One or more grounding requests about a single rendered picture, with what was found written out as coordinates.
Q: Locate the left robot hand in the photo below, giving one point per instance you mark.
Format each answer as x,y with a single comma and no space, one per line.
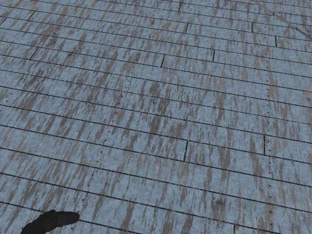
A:
50,220

